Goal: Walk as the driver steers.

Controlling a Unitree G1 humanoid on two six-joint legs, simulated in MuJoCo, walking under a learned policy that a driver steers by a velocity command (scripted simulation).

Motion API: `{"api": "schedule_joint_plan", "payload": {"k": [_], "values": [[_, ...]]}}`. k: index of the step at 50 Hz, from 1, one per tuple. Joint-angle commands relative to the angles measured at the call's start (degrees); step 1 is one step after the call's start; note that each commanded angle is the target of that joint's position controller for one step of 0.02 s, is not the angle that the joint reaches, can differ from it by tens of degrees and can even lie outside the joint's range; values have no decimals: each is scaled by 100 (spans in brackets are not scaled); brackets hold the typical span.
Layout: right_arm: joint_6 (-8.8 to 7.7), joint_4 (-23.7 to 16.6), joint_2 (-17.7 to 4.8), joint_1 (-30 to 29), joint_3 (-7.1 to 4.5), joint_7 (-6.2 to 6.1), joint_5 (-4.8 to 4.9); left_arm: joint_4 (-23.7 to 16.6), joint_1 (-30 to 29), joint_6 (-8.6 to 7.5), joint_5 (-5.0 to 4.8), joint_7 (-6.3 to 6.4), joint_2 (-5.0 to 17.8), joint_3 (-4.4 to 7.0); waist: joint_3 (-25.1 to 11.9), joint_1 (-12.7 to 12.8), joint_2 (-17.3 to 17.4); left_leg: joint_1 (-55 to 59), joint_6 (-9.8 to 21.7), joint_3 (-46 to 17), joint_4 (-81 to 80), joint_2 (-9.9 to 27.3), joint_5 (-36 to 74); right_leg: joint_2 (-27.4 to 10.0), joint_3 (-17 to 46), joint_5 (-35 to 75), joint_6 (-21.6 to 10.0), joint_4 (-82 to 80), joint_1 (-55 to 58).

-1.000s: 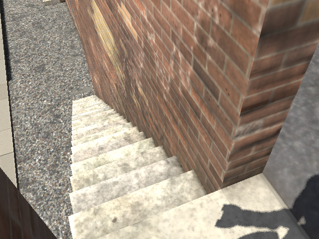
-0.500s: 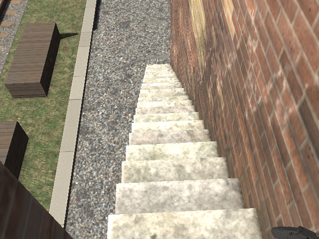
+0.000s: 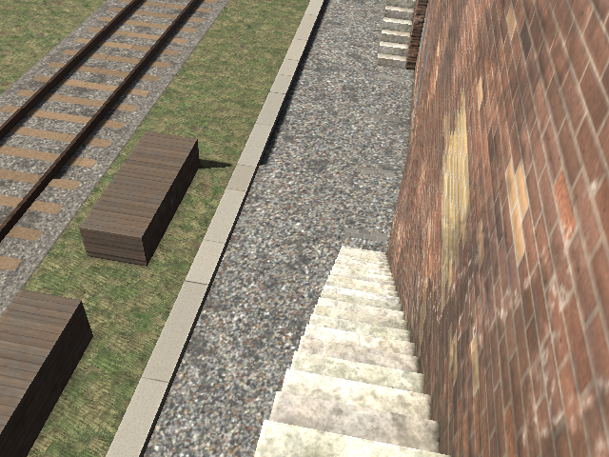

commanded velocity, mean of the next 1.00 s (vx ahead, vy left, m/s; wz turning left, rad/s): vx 0.50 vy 0.00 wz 0.06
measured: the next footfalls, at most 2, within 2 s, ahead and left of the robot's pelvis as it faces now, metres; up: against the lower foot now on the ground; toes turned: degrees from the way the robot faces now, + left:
right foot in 0.30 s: +0.19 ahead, -0.22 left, -0.20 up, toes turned -3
left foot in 0.82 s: +0.48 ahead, -0.07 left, -0.39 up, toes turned -1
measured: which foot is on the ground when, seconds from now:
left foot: down 0.00-0.28, up 0.30-0.80, down 0.82-1.00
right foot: up 0.00-0.28, down 0.30-0.82, up 0.84-1.00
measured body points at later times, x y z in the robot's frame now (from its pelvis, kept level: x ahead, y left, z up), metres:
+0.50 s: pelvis +0.21 -0.15 -0.22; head +0.20 -0.18 +0.23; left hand +0.04 +0.08 -0.34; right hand +0.30 -0.37 -0.37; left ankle +0.32 +0.01 -0.80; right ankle +0.15 -0.22 -0.92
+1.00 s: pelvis +0.45 -0.16 -0.38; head +0.46 -0.16 +0.07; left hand +0.50 +0.09 -0.52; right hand +0.43 -0.41 -0.52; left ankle +0.44 -0.07 -1.11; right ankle +0.50 -0.33 -0.97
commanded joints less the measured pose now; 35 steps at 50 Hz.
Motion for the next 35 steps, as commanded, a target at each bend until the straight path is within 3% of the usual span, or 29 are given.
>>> {"api": "schedule_joint_plan", "payload": {"k": [1,3,4,5,7,8,9,10,11,12,13,14,15,16,17,18,19,20,21,22,23,24,25,26,27,28,30,33,35], "values": [[-185,85,-872,666,-179,24,20,-351,-428,-80,-17,68,626,158,1023,-207,679,553,967,-1264,230,2081,6409,-137,237,-222,-42,-125,-1307],[-192,51,-885,320,-136,-8,-77,-163,-92,-120,28,87,775,199,767,-28,722,414,751,-1049,662,2026,7117,10,171,-384,-96,-233,-830],[-256,222,-1000,735,-103,-12,-151,-189,-319,-187,-23,100,834,256,856,-211,821,817,844,-1370,729,2063,5912,-35,381,2,-47,-319,-1523],[-398,393,-1046,1200,-112,-149,-96,-694,-1686,-286,-31,177,1106,366,1525,-724,1026,1709,882,-1925,872,2374,4609,-216,1036,133,-14,-429,-3249],[-437,425,-1202,1383,-148,-241,-27,-883,-2294,-396,-4,125,992,295,1594,-900,601,2330,959,-2243,647,2719,4411,-350,1189,200,116,-1101,-4325],[-541,349,-788,646,-1,-244,-23,-892,-2177,-369,-102,42,888,161,1491,-457,207,404,590,-1093,851,1905,3270,-353,772,2556,195,-3016,-2283],[-565,323,-579,88,140,-188,11,-616,-1471,-297,-120,-55,385,11,862,-203,411,-1483,240,-91,1058,1046,2288,-6,173,3946,142,-3713,587],[-552,513,-615,147,153,-131,-75,-286,-680,-228,-328,-131,139,-17,428,-131,530,-2469,149,45,1403,883,1107,422,-306,4820,208,-3214,2456],[-658,456,-939,-366,42,-71,33,320,1132,-56,-414,-62,433,169,-303,683,1026,-3414,84,99,2185,1007,1062,819,-551,4758,157,-1659,4147],[-677,523,-876,-395,28,0,60,759,2388,88,-454,38,612,236,-329,1326,592,-3226,-146,479,3328,873,1863,832,-673,4652,111,-2064,4475],[-636,503,-881,-711,23,-6,-8,1057,3229,161,-333,126,778,296,-266,1884,254,-2963,-398,743,4812,732,2495,590,-840,4860,78,-2990,4933],[-598,570,-948,-1372,-53,-30,-79,1366,4362,163,-49,169,1044,366,-31,2733,-199,-3619,-559,706,7187,246,639,4,-500,4921,-147,-3729,5558],[-543,519,-680,-1565,-29,-124,-68,999,3843,83,33,132,1193,379,891,2646,-314,-4340,-602,592,9168,-434,-2163,-588,175,4434,-427,-4568,4875],[-564,335,-162,-448,76,-105,120,746,3191,-52,149,37,1398,177,1337,1314,-248,-5653,-583,8,9642,-547,-2317,-1294,623,7760,-59,-2706,4789],[-529,293,363,1238,223,-148,90,952,2718,-113,-23,-124,1520,212,931,-109,-416,-5361,-529,-124,8363,71,-1391,-2157,1981,8653,-284,-2705,4468],[-290,537,163,1273,269,-176,-160,877,1999,-215,-389,-175,761,24,1213,-281,-362,-5156,-488,113,8170,353,-1078,-1840,1937,7483,-328,-3001,3358],[-124,538,-39,867,234,-177,-311,708,1785,-390,-486,-150,853,16,1227,-118,-435,-5318,-394,83,8164,507,-721,-1641,2029,5173,-737,-3240,2689],[-4,670,-168,838,211,-179,-389,921,1911,-441,-429,-125,855,-2,1158,-132,-462,-5536,-344,109,8628,500,-691,-1718,2211,5551,-822,-3075,2519],[16,250,-169,96,224,-134,-353,816,1528,-472,-437,14,1038,12,1269,-188,-709,-5562,-555,-397,6941,845,425,-1914,2385,3778,-1092,-3307,1629],[23,9,-173,-589,327,1,-60,535,465,-386,-397,199,866,-118,1857,-489,-416,-4662,-1009,-65,5516,816,1474,-1595,1809,2068,-1216,-3646,-366],[81,302,-72,-933,361,89,11,564,851,-349,-374,327,807,-205,1783,-229,403,-4016,-1053,-22,5329,650,1912,-1575,1663,1982,-1091,-3649,-545],[92,459,-81,-792,341,125,24,659,1203,-290,-433,363,829,-218,1752,-223,562,-3860,-1021,-2,4656,670,2173,-1464,1427,2580,-861,-3499,-219],[164,754,-36,-457,298,129,-49,652,1438,-304,-508,423,1020,-143,1518,-236,164,-3731,-949,78,4791,666,2537,-1474,1448,2725,-731,-3157,101],[59,556,-314,-787,199,215,56,748,1574,-331,-599,456,931,-106,1622,-161,223,-4439,-783,-216,4195,741,3620,-1078,1200,1158,-489,-2440,589],[-33,554,-320,-1038,189,258,24,816,1855,-314,-650,484,762,-124,1661,56,118,-4801,-680,-224,3904,630,3861,-908,1178,847,-329,-2249,1025],[-93,458,-246,-1405,210,250,-22,841,2063,-287,-619,510,725,-106,1694,292,-84,-5131,-659,-152,3695,561,3803,-792,1217,782,-259,-2188,1356],[-132,268,22,-1841,333,339,-90,654,1594,-230,-612,541,506,-161,1801,194,-51,-3858,-740,365,2634,486,5139,-450,749,-375,-385,-2142,253],[-121,48,130,-2213,367,290,-310,684,1808,-150,-425,490,261,-154,1838,728,-522,-3821,-687,776,2071,416,4982,-250,604,626,-508,-1740,956],[-297,-139,102,-2434,369,280,-206,709,1701,-80,-300,416,-24,-188,1908,904,-630,-3296,-628,890,832,630,4651,-82,477,1481,-612,-1401,1087]]}}
Keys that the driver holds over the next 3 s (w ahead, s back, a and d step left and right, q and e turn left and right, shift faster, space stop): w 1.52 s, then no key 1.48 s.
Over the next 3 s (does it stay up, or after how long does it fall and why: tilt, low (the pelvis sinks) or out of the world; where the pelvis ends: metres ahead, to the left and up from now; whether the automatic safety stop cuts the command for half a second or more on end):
stays up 0.92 -0.27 -0.75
